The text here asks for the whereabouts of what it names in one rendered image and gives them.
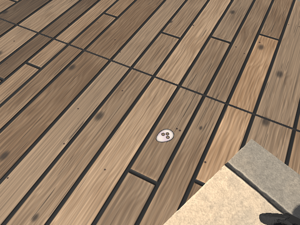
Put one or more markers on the right robot hand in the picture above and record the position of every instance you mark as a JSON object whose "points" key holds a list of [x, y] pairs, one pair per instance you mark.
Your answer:
{"points": [[278, 219]]}

